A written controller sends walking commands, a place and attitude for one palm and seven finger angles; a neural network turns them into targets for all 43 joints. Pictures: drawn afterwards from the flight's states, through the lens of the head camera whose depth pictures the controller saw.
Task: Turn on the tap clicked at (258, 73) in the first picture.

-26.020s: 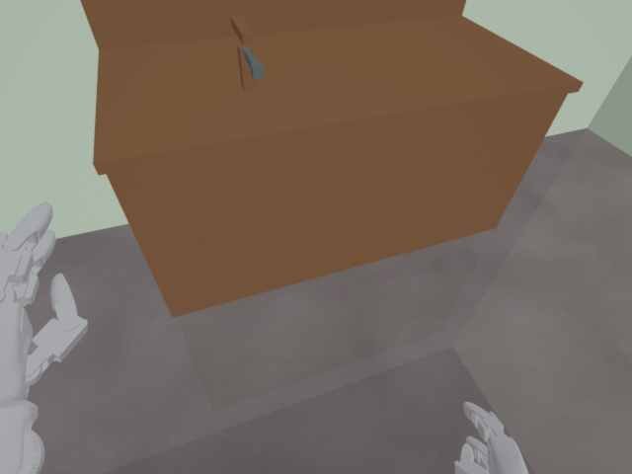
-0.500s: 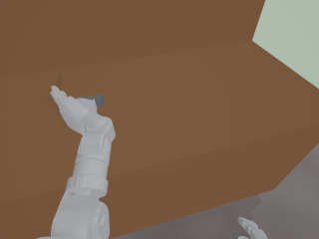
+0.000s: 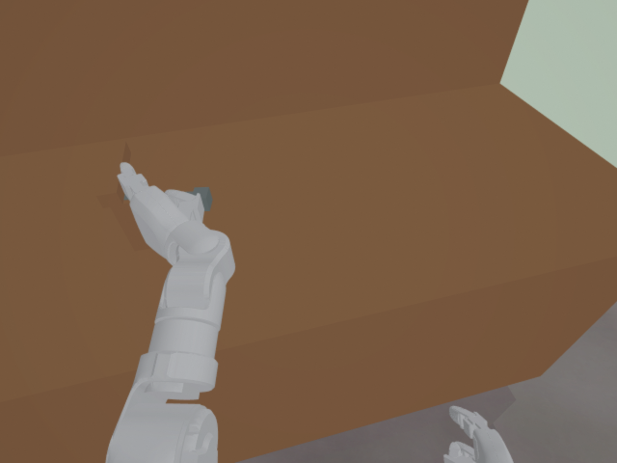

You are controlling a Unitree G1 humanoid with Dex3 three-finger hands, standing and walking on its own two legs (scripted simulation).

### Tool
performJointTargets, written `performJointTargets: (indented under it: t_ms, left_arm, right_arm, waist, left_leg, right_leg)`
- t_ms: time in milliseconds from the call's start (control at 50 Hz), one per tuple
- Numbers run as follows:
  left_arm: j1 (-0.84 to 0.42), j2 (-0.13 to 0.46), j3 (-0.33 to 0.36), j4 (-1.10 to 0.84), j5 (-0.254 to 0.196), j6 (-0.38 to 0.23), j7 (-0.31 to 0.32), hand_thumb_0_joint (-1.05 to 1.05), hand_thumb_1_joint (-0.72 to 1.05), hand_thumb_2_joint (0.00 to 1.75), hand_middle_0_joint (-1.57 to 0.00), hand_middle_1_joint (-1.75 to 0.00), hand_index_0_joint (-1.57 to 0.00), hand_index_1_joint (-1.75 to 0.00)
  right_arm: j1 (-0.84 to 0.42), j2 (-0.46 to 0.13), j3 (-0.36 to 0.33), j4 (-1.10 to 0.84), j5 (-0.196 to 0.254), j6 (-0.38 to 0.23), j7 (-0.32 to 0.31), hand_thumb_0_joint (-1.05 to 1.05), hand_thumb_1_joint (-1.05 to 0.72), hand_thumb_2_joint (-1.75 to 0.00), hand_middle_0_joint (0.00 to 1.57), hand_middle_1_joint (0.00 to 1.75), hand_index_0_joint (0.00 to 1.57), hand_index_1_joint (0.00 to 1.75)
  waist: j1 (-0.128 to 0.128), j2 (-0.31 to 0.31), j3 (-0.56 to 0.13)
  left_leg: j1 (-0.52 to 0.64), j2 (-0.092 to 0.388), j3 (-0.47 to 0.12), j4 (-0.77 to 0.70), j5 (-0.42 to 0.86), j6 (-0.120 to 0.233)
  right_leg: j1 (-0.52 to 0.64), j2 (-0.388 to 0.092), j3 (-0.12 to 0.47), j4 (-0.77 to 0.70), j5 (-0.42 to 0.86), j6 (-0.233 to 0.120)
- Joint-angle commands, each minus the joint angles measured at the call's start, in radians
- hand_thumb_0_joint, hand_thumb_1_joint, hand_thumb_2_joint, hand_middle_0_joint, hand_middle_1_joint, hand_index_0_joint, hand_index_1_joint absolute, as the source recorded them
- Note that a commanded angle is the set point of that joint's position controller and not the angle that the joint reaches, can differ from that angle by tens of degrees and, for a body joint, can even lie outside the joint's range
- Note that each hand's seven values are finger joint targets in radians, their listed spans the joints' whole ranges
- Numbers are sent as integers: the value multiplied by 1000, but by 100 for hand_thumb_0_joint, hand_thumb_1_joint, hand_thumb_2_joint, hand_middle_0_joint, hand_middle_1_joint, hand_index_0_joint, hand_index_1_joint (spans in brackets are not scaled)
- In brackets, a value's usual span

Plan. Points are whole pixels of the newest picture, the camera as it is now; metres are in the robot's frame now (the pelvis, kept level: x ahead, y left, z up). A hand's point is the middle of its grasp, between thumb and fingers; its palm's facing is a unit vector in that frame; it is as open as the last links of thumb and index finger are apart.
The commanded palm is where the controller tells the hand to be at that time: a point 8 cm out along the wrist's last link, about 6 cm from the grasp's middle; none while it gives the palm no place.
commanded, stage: draw the hand back beside the body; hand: left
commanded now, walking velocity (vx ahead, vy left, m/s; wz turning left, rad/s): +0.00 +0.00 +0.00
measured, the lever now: (202, 199) +0.48 +0.23 +0.08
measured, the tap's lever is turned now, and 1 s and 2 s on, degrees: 77 77 77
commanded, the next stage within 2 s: step back with the hand held close in 1.44 s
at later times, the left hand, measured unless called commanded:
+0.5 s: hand (151, 266) +0.27 +0.20 +0.17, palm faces +0.27 -0.94 -0.22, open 7.7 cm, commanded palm +0.24 +0.24 +0.16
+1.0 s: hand (83, 317) +0.21 +0.24 +0.16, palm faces +0.34 -0.90 -0.27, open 7.5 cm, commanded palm +0.17 +0.29 +0.17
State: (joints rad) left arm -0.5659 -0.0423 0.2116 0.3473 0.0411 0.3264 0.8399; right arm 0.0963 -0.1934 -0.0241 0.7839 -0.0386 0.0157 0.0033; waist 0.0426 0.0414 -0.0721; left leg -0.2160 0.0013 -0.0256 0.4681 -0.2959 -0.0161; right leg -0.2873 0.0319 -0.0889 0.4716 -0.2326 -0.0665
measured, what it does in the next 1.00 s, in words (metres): stands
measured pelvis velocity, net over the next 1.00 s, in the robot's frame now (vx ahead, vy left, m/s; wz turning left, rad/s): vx -0.02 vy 0.02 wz -0.03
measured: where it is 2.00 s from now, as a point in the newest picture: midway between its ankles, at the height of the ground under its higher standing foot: outside the picture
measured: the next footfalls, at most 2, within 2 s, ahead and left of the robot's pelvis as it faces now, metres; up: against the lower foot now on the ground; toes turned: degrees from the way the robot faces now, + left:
none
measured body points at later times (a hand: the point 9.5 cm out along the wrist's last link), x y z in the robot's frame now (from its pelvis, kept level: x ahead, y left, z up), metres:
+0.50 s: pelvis -0.03 +0.01 +0.01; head -0.05 -0.02 +0.46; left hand +0.25 +0.24 +0.18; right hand +0.15 -0.22 -0.09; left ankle -0.04 +0.13 -0.74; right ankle +0.01 -0.07 -0.74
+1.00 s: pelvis -0.02 +0.02 +0.01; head -0.04 +0.01 +0.46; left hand +0.19 +0.29 +0.18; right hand +0.17 -0.20 -0.08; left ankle -0.04 +0.13 -0.74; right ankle +0.01 -0.07 -0.74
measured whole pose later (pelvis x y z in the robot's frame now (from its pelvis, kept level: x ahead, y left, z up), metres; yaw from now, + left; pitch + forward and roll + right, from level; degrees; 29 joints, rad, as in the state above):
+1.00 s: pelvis -0.02 +0.02 +0.01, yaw -2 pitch -7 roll +0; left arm 0.27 0.30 0.20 -0.26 -0.08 -0.13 0.11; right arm 0.16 -0.23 0.01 0.65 0.01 -0.05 -0.03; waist 0.06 0.06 0.06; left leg 0.00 -0.01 0.01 0.34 -0.23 0.02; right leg -0.06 0.03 -0.05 0.30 -0.13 -0.04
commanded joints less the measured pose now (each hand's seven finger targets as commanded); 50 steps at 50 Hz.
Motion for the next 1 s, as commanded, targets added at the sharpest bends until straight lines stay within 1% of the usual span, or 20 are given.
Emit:
performJointTargets:
  t_ms: [0,60,80,140,160,180,200,260,340,360,440,460,640,660,720,760,820,940,960,980]
  left_arm:
    - [-357,201,-126,-403,42,-102,-246,0,90,90,-15,-16,-15,-16]
    - [-141,241,-110,-431,-13,-114,-406,0,90,90,-16,-17,-16,-17]
    - [-76,246,-102,-416,-42,-110,-455,0,90,90,-16,-17,-16,-17]
    - [25,290,-3,-466,-128,-59,-478,0,90,90,-16,-18,-16,-18]
    - [180,522,66,-399,-106,-151,-555,0,90,90,-16,-18,-16,-18]
    - [187,503,55,-437,-118,-210,-600,0,90,90,-16,-19,-16,-19]
    - [191,508,42,-461,-122,-247,-623,0,90,90,-16,-19,-16,-19]
    - [107,494,-22,-648,-121,-353,-678,0,90,90,-17,-20,-17,-20]
    - [83,460,-93,-694,-111,-431,-695,0,90,90,-17,-21,-17,-21]
    - [80,460,-99,-703,-111,-446,-699,0,90,90,-17,-21,-17,-21]
    - [216,444,-92,-560,-111,-462,-702,0,90,90,-18,-22,-18,-22]
    - [241,465,-63,-543,-113,-469,-704,0,90,90,-18,-23,-18,-23]
    - [439,541,62,-709,-120,-507,-717,0,90,90,-19,-26,-19,-26]
    - [456,560,84,-746,-118,-512,-717,0,90,90,-19,-26,-19,-26]
    - [518,532,69,-769,-120,-513,-717,0,90,90,-19,-27,-19,-27]
    - [533,523,66,-786,-116,-513,-721,0,90,90,-19,-27,-19,-27]
    - [576,492,40,-775,-115,-513,-724,0,90,90,-19,-28,-19,-28]
    - [692,508,78,-840,-114,-527,-724,0,90,90,-20,-30,-20,-30]
    - [708,531,103,-862,-113,-528,-723,0,90,90,-20,-30,-20,-30]
    - [722,533,112,-872,-113,-531,-720,0,90,90,-20,-30,-20,-30]
  right_arm:
    - [-79,-127,-34,-189,25,-15,-54,0,-90,-90,20,30,20,30]
    - [-85,-114,-13,-218,47,9,-79,0,-90,-90,20,30,20,30]
    - [-89,-110,-1,-231,55,14,-86,0,-90,-90,20,30,20,30]
    - [-157,-100,19,-270,78,15,-102,0,-90,-90,20,30,20,30]
    - [-84,-116,13,-249,54,15,-72,0,-90,-90,20,30,20,30]
    - [-112,-101,18,-278,63,12,-60,0,-90,-90,20,30,20,30]
    - [-120,-100,20,-288,64,3,-57,0,-90,-90,20,30,20,30]
    - [-137,-102,19,-319,69,-38,-49,0,-90,-90,20,30,20,30]
    - [-116,-118,15,-317,62,-95,-48,0,-90,-90,20,30,20,30]
    - [-118,-118,15,-315,62,-105,-50,0,-90,-90,20,30,20,30]
    - [-105,-127,16,-291,62,-105,-54,0,-90,-90,20,30,20,30]
    - [-110,-129,12,-286,65,-102,-54,0,-90,-90,20,30,20,30]
    - [-122,-115,17,-323,56,-89,-43,0,-90,-90,20,30,20,30]
    - [-128,-115,16,-324,57,-94,-43,0,-90,-90,20,30,20,30]
    - [-114,-117,15,-327,50,-107,-42,0,-90,-90,20,30,20,30]
    - [-118,-120,12,-322,52,-112,-42,0,-90,-90,20,30,20,30]
    - [-105,-125,9,-314,51,-121,-43,0,-90,-90,20,30,20,30]
    - [-98,-132,0,-311,47,-134,-40,0,-90,-90,20,30,20,30]
    - [-99,-136,0,-312,46,-135,-39,0,-90,-90,20,30,20,30]
    - [-97,-131,0,-311,45,-135,-40,0,-90,-90,20,30,20,30]
  waist:
    - [-30,-88,-356]
    - [-8,-70,-285]
    - [-2,-106,-242]
    - [37,-127,-164]
    - [11,-117,-104]
    - [27,-67,-97]
    - [26,-88,-90]
    - [4,81,-59]
    - [-25,18,-71]
    - [-27,48,-60]
    - [-25,-100,7]
    - [-22,-103,21]
    - [22,14,-51]
    - [22,58,-43]
    - [17,-1,-15]
    - [9,22,9]
    - [4,-16,36]
    - [16,-6,16]
    - [19,41,4]
    - [22,16,1]
  left_leg:
    - [100,-5,53,-11,466,35]
    - [107,0,42,-38,428,37]
    - [94,-1,44,-52,396,41]
    - [61,-6,48,-84,310,41]
    - [74,11,47,-108,263,51]
    - [57,2,61,-126,259,53]
    - [53,4,57,-127,266,56]
    - [134,10,51,-143,253,48]
    - [201,14,38,-154,206,53]
    - [218,11,36,-161,183,52]
    - [173,5,31,-187,82,58]
    - [169,2,32,-192,67,59]
    - [144,7,14,-205,141,45]
    - [149,9,9,-205,148,41]
    - [145,17,4,-201,173,43]
    - [156,19,6,-196,179,43]
    - [153,24,7,-195,167,45]
    - [153,24,-1,-186,211,40]
    - [156,21,-5,-186,217,38]
    - [150,22,-8,-186,222,36]
  right_leg:
    - [307,-61,70,-1,509,35]
    - [319,-53,74,-23,489,34]
    - [323,-52,76,-38,474,39]
    - [338,-52,87,-101,372,48]
    - [317,-70,97,-102,376,57]
    - [333,-67,102,-103,349,50]
    - [336,-66,104,-105,346,47]
    - [272,-61,109,-150,260,32]
    - [246,-49,106,-195,176,32]
    - [225,-51,107,-215,137,31]
    - [215,-49,102,-252,11,39]
    - [208,-49,104,-267,-14,39]
    - [326,-54,98,-230,93,21]
    - [317,-53,97,-230,95,19]
    - [305,-49,90,-227,123,18]
    - [280,-48,95,-236,118,17]
    - [260,-48,91,-234,108,20]
    - [284,-47,89,-214,149,17]
    - [290,-48,92,-212,153,15]
    - [298,-45,87,-206,156,15]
